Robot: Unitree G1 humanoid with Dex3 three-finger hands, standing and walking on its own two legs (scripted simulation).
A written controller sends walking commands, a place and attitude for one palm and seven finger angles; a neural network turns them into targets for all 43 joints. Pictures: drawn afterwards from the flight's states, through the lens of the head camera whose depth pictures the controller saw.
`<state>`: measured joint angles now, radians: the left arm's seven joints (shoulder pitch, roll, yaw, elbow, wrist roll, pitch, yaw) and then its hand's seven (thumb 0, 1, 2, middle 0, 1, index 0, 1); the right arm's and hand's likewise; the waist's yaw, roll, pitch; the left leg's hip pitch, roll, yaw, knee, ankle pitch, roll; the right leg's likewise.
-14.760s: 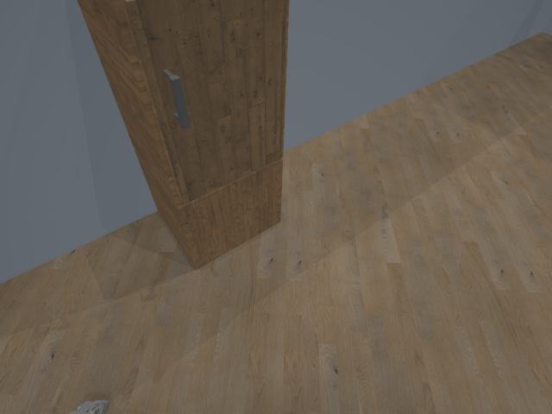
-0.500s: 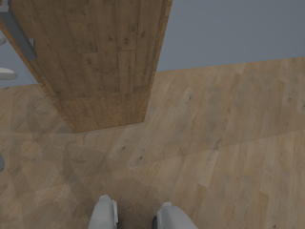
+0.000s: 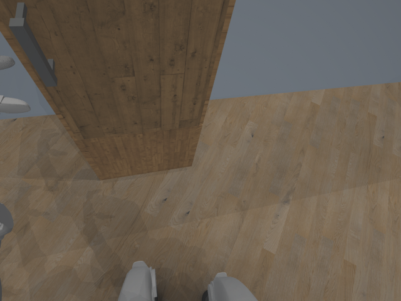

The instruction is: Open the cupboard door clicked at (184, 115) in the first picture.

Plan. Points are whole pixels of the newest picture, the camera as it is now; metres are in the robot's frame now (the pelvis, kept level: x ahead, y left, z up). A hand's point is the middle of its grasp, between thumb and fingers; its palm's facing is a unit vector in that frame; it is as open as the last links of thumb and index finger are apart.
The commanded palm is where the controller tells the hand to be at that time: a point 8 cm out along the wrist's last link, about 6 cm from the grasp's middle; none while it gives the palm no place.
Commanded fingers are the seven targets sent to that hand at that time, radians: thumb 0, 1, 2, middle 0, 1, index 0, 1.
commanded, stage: move the hooked fingers beside the handle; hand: left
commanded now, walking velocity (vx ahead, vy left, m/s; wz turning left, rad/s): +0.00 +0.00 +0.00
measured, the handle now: (37, 48) +0.56 +0.28 +0.10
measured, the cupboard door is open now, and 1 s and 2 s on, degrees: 0 0 0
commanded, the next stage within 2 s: slide the fingers in behind the handle in 0.38 s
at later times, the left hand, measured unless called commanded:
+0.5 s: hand out of the picture +0.49 +0.33 +0.11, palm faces +0.16 -0.99 +0.01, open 14.0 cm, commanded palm +0.48 +0.35 +0.09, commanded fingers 0.00 -0.50 0.30 -0.30 -1.20 -0.30 -1.20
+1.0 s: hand (21, 73) +0.50 +0.29 +0.10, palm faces +0.15 -0.99 +0.01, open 14.0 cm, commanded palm +0.48 +0.32 +0.09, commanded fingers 0.00 -0.50 0.30 -0.30 -1.20 -0.30 -1.20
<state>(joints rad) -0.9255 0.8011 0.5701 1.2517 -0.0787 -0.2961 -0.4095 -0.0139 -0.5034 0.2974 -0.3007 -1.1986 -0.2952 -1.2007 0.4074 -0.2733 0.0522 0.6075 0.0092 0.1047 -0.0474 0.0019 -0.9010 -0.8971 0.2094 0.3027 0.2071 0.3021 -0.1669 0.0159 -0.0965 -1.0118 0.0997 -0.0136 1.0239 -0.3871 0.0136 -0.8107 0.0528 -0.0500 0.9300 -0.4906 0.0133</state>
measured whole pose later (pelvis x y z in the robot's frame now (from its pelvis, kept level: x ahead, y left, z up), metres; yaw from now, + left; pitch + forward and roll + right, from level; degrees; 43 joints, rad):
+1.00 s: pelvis -0.01 +0.00 +0.00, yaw +0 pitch +21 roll -6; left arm -0.96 0.73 0.52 1.24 -0.07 -0.29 -0.34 -0.01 -0.50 0.30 -0.30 -1.20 -0.30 -1.20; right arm 0.41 -0.27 0.05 0.62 0.00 0.09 -0.04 0.00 -0.90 -0.90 0.21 0.30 0.21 0.30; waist -0.18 0.02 -0.10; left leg -1.03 0.10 -0.01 1.04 -0.38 0.02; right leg -0.83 0.05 -0.05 0.95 -0.49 0.02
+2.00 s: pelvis +0.00 -0.01 +0.00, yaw +0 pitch +21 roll -5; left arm -0.96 0.64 0.47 1.22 -0.08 -0.32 -0.25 -0.01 -0.50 0.30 -0.30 -1.20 -0.30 -1.20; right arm 0.41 -0.27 0.03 0.64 0.00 0.08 -0.02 0.00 -0.90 -0.90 0.21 0.30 0.21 0.30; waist -0.18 0.03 -0.10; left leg -1.02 0.10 -0.02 1.03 -0.39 0.00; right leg -0.83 0.05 -0.05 0.96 -0.51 0.00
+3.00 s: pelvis +0.00 -0.01 +0.00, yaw +1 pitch +21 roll -4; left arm -0.96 0.63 0.45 1.23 -0.08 -0.33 -0.23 0.01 0.76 0.83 -0.36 -1.35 -0.38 -1.35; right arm 0.40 -0.27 0.03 0.65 -0.01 0.07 -0.02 0.00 -0.90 -0.90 0.21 0.30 0.21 0.30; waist -0.17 0.03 -0.11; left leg -1.01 0.09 -0.03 1.02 -0.38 0.00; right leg -0.82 0.05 -0.06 0.96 -0.50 0.00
